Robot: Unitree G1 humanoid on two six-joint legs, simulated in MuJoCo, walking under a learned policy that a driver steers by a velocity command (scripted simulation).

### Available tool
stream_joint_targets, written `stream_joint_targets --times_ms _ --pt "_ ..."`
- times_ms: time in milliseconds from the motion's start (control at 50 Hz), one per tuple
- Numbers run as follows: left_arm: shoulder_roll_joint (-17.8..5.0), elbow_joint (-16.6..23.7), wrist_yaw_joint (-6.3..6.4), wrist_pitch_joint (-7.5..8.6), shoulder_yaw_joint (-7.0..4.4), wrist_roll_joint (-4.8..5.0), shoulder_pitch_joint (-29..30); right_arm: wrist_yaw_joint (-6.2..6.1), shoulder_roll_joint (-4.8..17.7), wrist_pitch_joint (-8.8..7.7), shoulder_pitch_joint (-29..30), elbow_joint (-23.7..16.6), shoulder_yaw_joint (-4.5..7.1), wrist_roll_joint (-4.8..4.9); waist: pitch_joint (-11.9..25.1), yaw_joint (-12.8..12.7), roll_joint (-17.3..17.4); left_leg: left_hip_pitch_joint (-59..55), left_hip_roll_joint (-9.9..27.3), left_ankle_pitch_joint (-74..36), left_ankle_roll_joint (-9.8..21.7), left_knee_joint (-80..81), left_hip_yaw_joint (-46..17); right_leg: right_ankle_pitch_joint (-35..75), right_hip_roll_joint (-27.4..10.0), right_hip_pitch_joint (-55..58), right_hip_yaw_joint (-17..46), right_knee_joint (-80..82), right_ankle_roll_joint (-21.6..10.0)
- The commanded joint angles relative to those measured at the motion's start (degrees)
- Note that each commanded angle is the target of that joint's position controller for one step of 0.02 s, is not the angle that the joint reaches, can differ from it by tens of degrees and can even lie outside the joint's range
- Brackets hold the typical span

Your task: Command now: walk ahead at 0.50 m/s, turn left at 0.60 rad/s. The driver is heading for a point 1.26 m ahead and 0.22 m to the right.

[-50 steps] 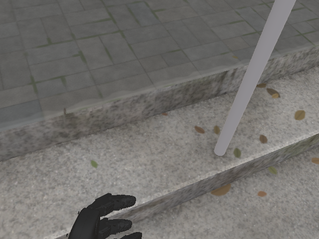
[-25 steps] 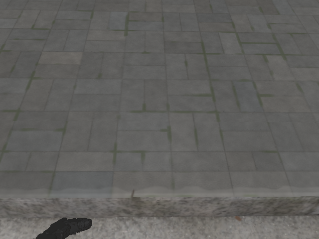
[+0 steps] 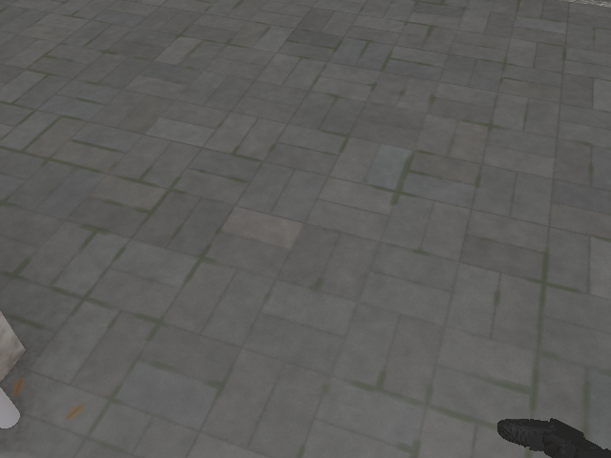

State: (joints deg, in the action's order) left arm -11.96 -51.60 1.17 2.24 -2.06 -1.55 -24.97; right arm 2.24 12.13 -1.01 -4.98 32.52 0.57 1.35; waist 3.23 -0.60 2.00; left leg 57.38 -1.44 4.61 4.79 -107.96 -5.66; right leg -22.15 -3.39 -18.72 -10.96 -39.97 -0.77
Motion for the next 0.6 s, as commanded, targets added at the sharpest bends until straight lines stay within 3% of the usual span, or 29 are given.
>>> stream_joint_targets --times_ms 20,60,80,120,140,180,200,220,240,260,280,300,320,340,360,380,400,420,440,460,480,500,520,540,560,580,600 --pt "-1.16 5.09 0.12 2.33 1.12 -0.82 6.58 -1.10 -2.84 0.53 -2.61 -1.39 -2.08 -1.21 -6.62 2.88 -2.13 2.97 2.95 -6.25 -2.94 8.76 0.72 4.72 -10.64 -5.81 8.96 22.23 -7.50" --pt "-3.51 3.99 0.40 2.75 0.70 -1.26 1.69 -1.72 -3.04 0.77 -3.18 -0.27 -1.68 -0.56 -3.19 0.60 -5.50 8.81 3.44 -6.02 -3.71 3.44 1.28 7.97 -13.44 5.14 9.89 21.86 -8.62" --pt "-4.71 4.37 0.54 2.48 0.27 -0.60 0.38 -1.75 -2.73 1.09 0.55 -1.75 -1.41 0.22 -4.06 -0.93 -4.66 13.15 4.71 -2.43 -4.22 1.94 0.56 9.40 -14.94 9.82 9.80 22.75 -8.29" --pt "-5.35 3.64 1.37 2.09 -0.32 0.10 -4.01 -1.49 -2.70 1.39 6.54 -4.20 -1.33 0.24 -6.30 -3.71 -6.30 22.46 6.64 3.71 -4.53 2.62 0.58 12.02 -16.39 20.21 10.09 23.64 -7.47" --pt "-4.28 3.36 1.75 1.92 -0.22 0.12 -5.44 -1.15 -2.34 1.39 8.73 -5.37 -1.35 -0.17 -7.63 -4.70 -6.79 25.09 7.46 5.26 -4.69 4.81 0.67 14.00 -16.78 23.93 9.39 23.72 -6.68" --pt "-2.95 2.38 2.46 0.68 0.01 -0.22 -8.30 -0.08 -4.25 1.23 14.19 -6.75 -2.11 -0.10 -9.25 -7.22 -6.98 29.26 8.71 8.77 -4.75 5.93 2.84 18.34 -17.89 30.18 8.96 24.19 -6.59" --pt "-3.39 2.23 2.85 0.05 -0.18 0.00 -8.58 0.43 -5.00 1.19 15.05 -7.52 -2.44 0.29 -10.24 -7.20 -7.41 31.00 9.79 11.03 -4.76 7.40 3.00 20.28 -18.30 32.83 7.55 24.54 -6.00" --pt "-4.27 2.72 3.16 -1.14 -0.54 0.94 -7.68 1.41 -5.57 0.92 19.38 -9.64 -3.37 0.74 -11.17 -7.51 -7.52 27.36 10.98 15.34 -5.26 16.76 7.80 16.65 -16.84 30.68 5.20 27.97 -5.76" --pt "-4.40 2.94 3.52 -2.22 -0.42 1.13 -7.15 2.24 -6.30 0.52 24.49 -11.58 -4.04 0.89 -12.60 -8.72 -6.70 21.06 11.19 15.98 -5.20 22.96 11.20 19.32 -17.08 26.90 4.00 31.50 -6.23" --pt "-5.12 2.62 3.95 -3.44 -0.47 2.04 -5.46 3.15 -6.65 0.10 25.97 -14.02 -4.37 1.21 -12.17 -6.41 -6.70 9.00 10.89 15.99 -3.77 33.99 12.42 31.60 -16.61 21.70 0.97 33.78 -5.40" --pt "-9.31 2.41 3.91 -3.67 -1.22 2.06 -4.95 4.06 -5.81 -0.26 21.62 -12.48 -4.18 1.24 -8.32 -4.06 -9.00 -9.07 5.31 20.09 -3.04 45.41 20.74 53.50 -13.97 17.89 -2.09 32.78 -7.58" --pt "-13.38 -0.93 3.36 -2.82 -1.90 1.57 -10.23 3.90 -3.93 -0.14 15.49 -9.61 -2.42 1.70 -4.30 -2.21 -14.60 -24.37 -2.57 26.26 0.01 41.73 28.07 87.06 -16.52 14.88 -2.36 26.04 -9.74" --pt "-11.39 -1.32 2.43 -1.47 -0.85 0.90 -11.38 3.38 0.70 -0.60 4.06 -5.52 0.22 2.56 2.60 3.90 -11.81 -41.33 -4.90 17.82 4.92 43.45 24.38 105.95 -14.55 9.19 -3.01 13.66 -8.57" --pt "-11.39 -1.18 0.69 1.34 -0.14 1.55 -12.71 1.94 2.30 -0.38 -6.75 -2.75 1.74 2.71 12.61 8.59 -10.55 -64.93 -2.72 14.93 9.92 48.22 12.59 105.29 -13.05 -3.66 0.96 0.40 -6.31" --pt "-15.40 0.42 -1.44 4.47 -1.05 4.45 -8.62 -0.35 6.65 0.68 -17.87 -0.62 4.28 3.14 18.90 14.96 -11.37 -77.50 2.88 12.81 11.97 63.62 -3.40 76.04 -8.36 -8.77 5.02 -11.92 -2.32" --pt "-9.41 1.48 -2.92 5.41 0.05 5.39 -4.23 -1.66 12.13 0.36 -22.80 4.09 5.47 1.01 25.84 12.15 3.15 -81.09 17.63 19.36 16.41 80.82 -31.62 16.70 2.40 -13.11 9.09 -39.43 0.16" --pt "-8.91 1.79 -3.26 6.23 -1.22 5.55 0.42 -1.92 10.42 -0.33 -23.37 6.97 4.83 -3.10 27.96 10.68 2.32 -72.96 21.47 17.51 13.83 85.11 -36.32 9.50 1.71 -11.37 19.32 -52.84 -1.92" --pt "-7.45 4.21 -2.81 6.03 -1.41 6.43 6.91 -1.38 6.51 -1.34 -20.32 7.70 3.50 -3.78 18.02 10.47 -0.36 -62.02 20.14 19.03 10.56 83.88 -29.54 8.83 1.73 -14.64 19.36 -59.29 -3.41" --pt "-3.12 7.97 -1.77 5.21 -0.41 5.91 15.35 -0.82 2.86 -2.32 -18.13 10.41 2.76 -3.31 6.62 8.84 -4.16 -52.78 18.45 11.90 7.81 82.36 -20.93 5.95 0.86 -19.93 18.74 -62.62 -4.96" --pt "-0.15 10.68 -1.50 4.18 0.37 4.14 17.85 -0.41 -2.08 -3.04 -15.45 11.80 1.38 -3.64 1.11 6.40 -2.58 -46.87 16.63 9.49 6.54 79.49 -14.69 4.79 0.49 -24.40 19.02 -64.55 -6.64" --pt "1.15 11.66 -2.15 3.62 1.24 3.30 15.58 0.17 -5.60 -4.00 -12.30 12.68 0.36 -3.71 -1.41 2.59 -2.63 -41.95 16.15 9.57 5.24 80.25 -10.01 4.92 -0.23 -25.12 20.55 -66.51 -8.17" --pt "2.69 11.69 -2.16 2.55 1.96 3.79 13.31 0.64 -6.35 -4.38 -11.74 14.02 0.35 -3.21 -3.22 0.20 -2.04 -40.24 15.76 8.06 3.35 82.25 -5.86 5.44 0.30 -27.15 21.35 -65.10 -9.01" --pt "4.27 11.90 -2.53 1.61 2.53 4.32 10.57 0.62 -7.48 -4.49 -11.39 14.19 -0.23 -3.30 -3.59 -1.78 -1.35 -39.41 16.02 5.23 2.68 84.25 -2.91 7.37 1.14 -29.10 21.51 -65.22 -9.05" --pt "2.76 11.48 -2.15 0.11 2.45 4.92 7.90 0.66 -5.69 -4.80 -9.33 13.74 -0.04 -2.71 -5.01 -4.06 -2.04 -37.80 15.83 3.82 2.30 87.69 0.78 6.51 1.51 -28.99 20.74 -57.69 -8.36" --pt "0.19 11.08 -1.95 -0.88 1.70 4.29 6.74 0.26 -5.39 -5.10 -6.39 12.71 -0.34 -2.82 -5.50 -5.11 -1.61 -36.26 15.19 0.13 1.45 91.39 4.31 10.27 2.08 -27.95 19.60 -53.46 -7.53" --pt "-1.41 11.80 -1.74 -1.49 1.34 3.18 7.88 -0.26 -3.01 -5.34 -4.89 12.63 -0.09 -3.06 -7.04 -5.86 -0.18 -32.78 14.34 -2.17 0.99 94.63 8.62 14.87 2.65 -26.24 17.65 -48.96 -5.97" --pt "-2.47 13.29 -1.70 -1.81 0.96 2.80 9.61 -1.06 -1.30 -5.38 -4.00 12.87 0.29 -2.46 -8.75 -6.37 1.20 -31.28 13.14 -2.33 0.78 97.49 11.91 18.51 2.70 -25.38 15.36 -42.33 -4.53"
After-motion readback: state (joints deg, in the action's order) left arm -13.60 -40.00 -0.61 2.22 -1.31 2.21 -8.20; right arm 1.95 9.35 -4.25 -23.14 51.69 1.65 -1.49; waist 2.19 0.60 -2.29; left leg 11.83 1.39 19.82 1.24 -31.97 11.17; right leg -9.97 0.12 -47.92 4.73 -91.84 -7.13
